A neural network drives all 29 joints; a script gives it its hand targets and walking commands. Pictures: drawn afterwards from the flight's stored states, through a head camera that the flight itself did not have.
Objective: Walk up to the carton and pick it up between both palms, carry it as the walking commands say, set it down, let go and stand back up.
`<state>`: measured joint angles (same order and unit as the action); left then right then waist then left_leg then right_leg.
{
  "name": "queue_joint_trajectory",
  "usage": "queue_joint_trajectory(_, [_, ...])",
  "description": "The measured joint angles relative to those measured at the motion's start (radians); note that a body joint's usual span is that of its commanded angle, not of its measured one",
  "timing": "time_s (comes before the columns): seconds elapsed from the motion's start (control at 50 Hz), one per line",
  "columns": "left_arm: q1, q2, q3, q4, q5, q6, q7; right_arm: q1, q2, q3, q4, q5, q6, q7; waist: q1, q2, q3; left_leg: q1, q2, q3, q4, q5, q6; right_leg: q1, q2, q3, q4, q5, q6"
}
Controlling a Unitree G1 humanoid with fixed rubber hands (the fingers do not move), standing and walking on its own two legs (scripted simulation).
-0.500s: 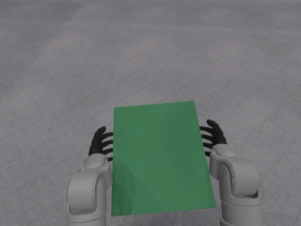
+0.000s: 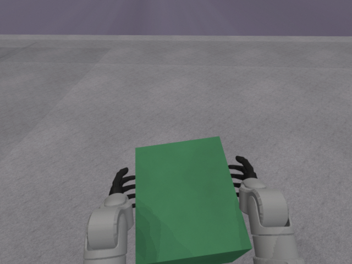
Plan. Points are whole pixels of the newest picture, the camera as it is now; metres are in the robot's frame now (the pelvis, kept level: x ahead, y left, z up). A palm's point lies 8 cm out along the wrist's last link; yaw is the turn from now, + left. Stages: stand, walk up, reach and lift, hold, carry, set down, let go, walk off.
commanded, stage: carry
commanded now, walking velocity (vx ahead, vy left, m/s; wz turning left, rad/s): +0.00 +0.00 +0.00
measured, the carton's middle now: (186, 208) +0.29 +0.00 -0.02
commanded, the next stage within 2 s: hold in 1.46 s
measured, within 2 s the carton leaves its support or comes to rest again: neither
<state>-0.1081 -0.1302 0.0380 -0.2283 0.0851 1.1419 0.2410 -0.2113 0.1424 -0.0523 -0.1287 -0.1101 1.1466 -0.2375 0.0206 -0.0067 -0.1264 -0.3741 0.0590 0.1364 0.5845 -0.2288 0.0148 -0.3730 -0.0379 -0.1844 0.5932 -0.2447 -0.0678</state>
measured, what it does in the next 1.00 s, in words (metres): stands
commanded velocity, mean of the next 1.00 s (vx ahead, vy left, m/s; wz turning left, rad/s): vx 0.00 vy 0.00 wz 0.00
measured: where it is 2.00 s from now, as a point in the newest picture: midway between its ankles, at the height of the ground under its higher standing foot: outside the picture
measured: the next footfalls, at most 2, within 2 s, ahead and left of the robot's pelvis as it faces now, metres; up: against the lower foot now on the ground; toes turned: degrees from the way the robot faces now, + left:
none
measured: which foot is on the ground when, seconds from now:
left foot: down 0.00-1.00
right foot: down 0.00-1.00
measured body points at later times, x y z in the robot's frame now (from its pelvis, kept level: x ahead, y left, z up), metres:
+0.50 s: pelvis -0.03 +0.01 +0.00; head -0.06 +0.01 +0.45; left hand +0.24 +0.16 +0.07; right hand +0.26 -0.13 +0.08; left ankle +0.05 +0.12 -0.73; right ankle +0.05 -0.08 -0.73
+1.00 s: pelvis +0.01 +0.00 +0.00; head +0.02 +0.01 +0.45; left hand +0.30 +0.15 +0.05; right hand +0.31 -0.14 +0.06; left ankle +0.05 +0.11 -0.73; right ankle +0.05 -0.08 -0.73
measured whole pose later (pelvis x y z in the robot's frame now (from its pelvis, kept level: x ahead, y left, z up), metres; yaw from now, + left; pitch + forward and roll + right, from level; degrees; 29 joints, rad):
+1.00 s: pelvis +0.01 +0.00 +0.00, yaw +0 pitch +3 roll +0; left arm -0.12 -0.13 0.04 -0.16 0.08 0.93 0.22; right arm -0.18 0.14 -0.09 -0.14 -0.09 0.94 -0.21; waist 0.02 -0.02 -0.05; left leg -0.38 0.06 0.14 0.57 -0.24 0.02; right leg -0.38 -0.04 -0.18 0.57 -0.25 -0.06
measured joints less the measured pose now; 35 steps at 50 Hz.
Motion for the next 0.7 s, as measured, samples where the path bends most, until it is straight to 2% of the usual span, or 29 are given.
queue_joint_trajectory(0.04, [0.001,0.0,0.0,0.002,0.0,-0.007,0.0,0.004,0.0,0.0,0.011,-0.001,-0.018,0.001,0.0,0.0,0.008,0.0,0.0,0.0,0.0,0.008,0.0,0.001,0.0,0.0,-0.002,0.008,0.0])
queue_joint_trajectory(0.14, [-0.014,-0.001,-0.005,-0.049,-0.003,-0.004,0.002,0.011,-0.001,0.003,-0.11,0.017,0.016,-0.004,0.0,-0.003,0.039,-0.003,0.0,0.0,0.0,0.01,0.0,0.001,0.0,0.0,-0.008,0.009,0.0])
queue_joint_trajectory(0.2, [-0.017,-0.001,-0.006,-0.061,-0.004,0.006,-0.001,0.011,-0.001,0.003,-0.133,0.017,0.027,-0.006,0.0,-0.003,0.033,-0.003,0.0,0.0,-0.007,0.01,0.0,0.002,0.002,0.0,-0.017,0.009,0.0])
queue_joint_trajectory(0.3, [-0.014,-0.001,-0.006,-0.033,-0.004,0.026,0.004,0.009,-0.002,0.001,-0.03,0.0,0.0,-0.004,0.0,-0.003,0.019,-0.003,-0.002,0.0,-0.014,0.011,0.0,0.002,0.002,0.0,-0.026,0.009,0.0])
queue_joint_trajectory(0.36, [-0.016,-0.001,0.001,0.013,-0.004,0.001,0.006,0.011,-0.002,-0.006,0.03,-0.001,-0.033,0.003,0.0,-0.003,0.021,-0.003,-0.002,0.0,-0.014,0.016,0.0,0.002,0.001,0.0,-0.026,0.012,0.0])
queue_joint_trajectory(0.48, [-0.018,-0.001,0.001,0.019,-0.004,-0.056,0.003,0.011,-0.002,-0.006,-0.012,0.005,-0.055,0.004,0.0,-0.005,0.045,-0.004,-0.002,0.0,-0.011,0.027,0.0,0.002,0.001,0.0,-0.025,0.025,0.0])
queue_joint_trajectory(0.7, [-0.012,-0.001,0.001,0.03,-0.004,-0.077,-0.001,0.019,-0.003,-0.01,0.029,0.005,-0.103,0.009,0.0,-0.009,0.046,-0.004,-0.002,0.0,-0.005,0.015,0.0,0.002,0.001,0.002,-0.022,0.017,0.0])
